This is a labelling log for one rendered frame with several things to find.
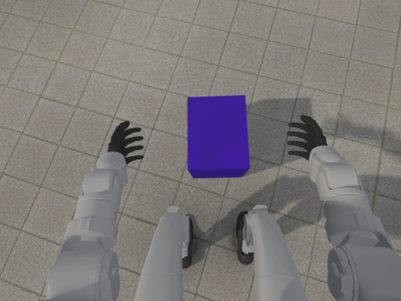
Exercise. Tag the robot right upper arm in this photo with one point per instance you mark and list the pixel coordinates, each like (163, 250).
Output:
(364, 273)

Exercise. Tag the carton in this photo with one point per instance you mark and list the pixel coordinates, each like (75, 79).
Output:
(217, 139)

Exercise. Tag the right robot hand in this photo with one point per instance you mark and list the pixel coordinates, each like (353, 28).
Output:
(314, 137)

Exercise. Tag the left robot shin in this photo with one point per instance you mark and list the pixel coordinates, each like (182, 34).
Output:
(177, 209)

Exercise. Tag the left robot hand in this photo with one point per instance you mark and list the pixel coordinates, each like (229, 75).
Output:
(118, 141)

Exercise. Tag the robot left forearm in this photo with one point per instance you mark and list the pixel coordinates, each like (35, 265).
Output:
(94, 223)

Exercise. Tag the robot right forearm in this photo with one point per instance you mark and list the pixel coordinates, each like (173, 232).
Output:
(349, 218)

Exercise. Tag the robot left upper arm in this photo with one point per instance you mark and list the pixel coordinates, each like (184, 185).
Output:
(84, 275)

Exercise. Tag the right robot foot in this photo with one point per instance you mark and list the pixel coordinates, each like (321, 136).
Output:
(244, 257)

